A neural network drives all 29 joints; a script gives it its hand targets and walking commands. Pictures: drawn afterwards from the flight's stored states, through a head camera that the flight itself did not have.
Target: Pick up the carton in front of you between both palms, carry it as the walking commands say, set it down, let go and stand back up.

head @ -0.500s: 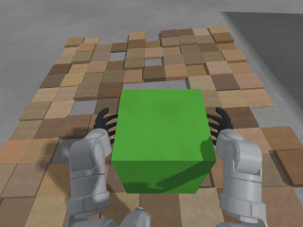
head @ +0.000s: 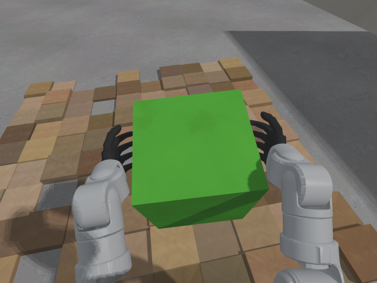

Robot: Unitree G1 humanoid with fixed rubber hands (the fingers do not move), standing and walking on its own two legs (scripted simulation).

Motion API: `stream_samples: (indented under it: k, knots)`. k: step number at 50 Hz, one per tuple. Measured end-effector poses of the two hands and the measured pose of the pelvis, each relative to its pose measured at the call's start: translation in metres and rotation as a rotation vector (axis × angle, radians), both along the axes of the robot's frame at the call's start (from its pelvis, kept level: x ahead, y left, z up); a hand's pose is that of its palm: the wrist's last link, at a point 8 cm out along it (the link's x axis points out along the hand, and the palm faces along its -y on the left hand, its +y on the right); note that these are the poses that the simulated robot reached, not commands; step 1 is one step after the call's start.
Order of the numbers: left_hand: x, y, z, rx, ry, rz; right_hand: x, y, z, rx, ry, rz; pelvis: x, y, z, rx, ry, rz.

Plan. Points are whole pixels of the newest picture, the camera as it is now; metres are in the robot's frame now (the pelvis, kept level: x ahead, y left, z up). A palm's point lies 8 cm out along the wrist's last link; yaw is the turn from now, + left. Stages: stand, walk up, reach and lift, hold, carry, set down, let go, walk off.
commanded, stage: carry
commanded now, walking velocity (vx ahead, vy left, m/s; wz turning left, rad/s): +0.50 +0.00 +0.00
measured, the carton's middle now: (194, 167) +0.36 -0.02 +0.08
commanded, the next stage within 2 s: none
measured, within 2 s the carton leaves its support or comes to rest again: neither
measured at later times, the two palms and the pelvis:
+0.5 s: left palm (110, 108) +0.60 +0.21 +0.09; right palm (211, 95) +0.62 -0.09 +0.09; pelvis +0.29 +0.03 -0.01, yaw +1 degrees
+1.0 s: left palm (117, 59) +0.93 +0.23 +0.09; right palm (193, 51) +0.93 -0.07 +0.10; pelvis +0.62 +0.08 -0.02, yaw +2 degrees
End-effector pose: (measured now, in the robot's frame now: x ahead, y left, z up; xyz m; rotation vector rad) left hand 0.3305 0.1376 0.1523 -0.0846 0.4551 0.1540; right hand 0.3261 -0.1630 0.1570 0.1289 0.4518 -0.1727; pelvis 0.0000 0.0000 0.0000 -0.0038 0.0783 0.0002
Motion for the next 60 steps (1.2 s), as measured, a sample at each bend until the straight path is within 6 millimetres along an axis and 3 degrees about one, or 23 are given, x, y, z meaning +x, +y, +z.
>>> stream_samples:
  k: [4,9,13,18,26,31,37,43,50,54,60]
  knots:
    - [0.043,0.009,0.006,0.012,0.015,0.055,0.061,0.008,0.002,-0.026,0.013,0.065,0.048,-0.013,-0.009,-0.010,-0.003,0.019]
    - [0.080,0.025,0.000,-0.024,0.113,0.134,0.117,0.026,-0.004,0.011,0.112,0.103,0.093,-0.021,0.004,0.010,0.007,0.028]
    - [0.121,0.034,0.000,-0.038,0.133,0.157,0.160,0.033,-0.006,0.024,0.133,0.092,0.130,-0.018,0.011,0.015,0.018,0.034]
    - [0.180,0.042,-0.015,-0.040,0.179,0.140,0.212,0.041,-0.025,0.016,0.173,0.078,0.187,-0.003,0.011,0.004,0.024,0.034]
    - [0.287,0.073,-0.070,-0.069,0.207,0.094,0.305,0.074,-0.070,0.006,0.197,0.053,0.301,0.037,-0.016,-0.024,0.006,0.027]
    - [0.351,0.083,-0.089,-0.080,0.243,0.038,0.351,0.084,-0.085,-0.007,0.234,-0.005,0.355,0.059,-0.011,-0.030,0.002,0.000]
    - [0.429,0.079,-0.075,-0.101,0.183,-0.008,0.412,0.081,-0.070,0.003,0.173,-0.066,0.422,0.079,0.000,-0.043,0.016,0.007]
    - [0.505,0.085,-0.054,-0.062,0.101,-0.002,0.492,0.084,-0.045,-0.015,0.092,-0.053,0.504,0.085,-0.001,-0.043,0.016,0.021]
    - [0.600,0.094,-0.065,-0.035,0.117,0.037,0.605,0.094,-0.062,-0.008,0.111,0.012,0.615,0.081,-0.024,-0.035,0.007,0.043]
    - [0.646,0.112,-0.065,-0.038,0.142,0.097,0.670,0.112,-0.069,-0.011,0.138,0.095,0.656,0.078,-0.019,-0.054,-0.007,0.048]
    - [0.695,0.148,-0.035,-0.056,0.071,0.204,0.747,0.149,-0.038,0.015,0.074,0.135,0.714,0.079,0.000,-0.032,-0.001,0.054]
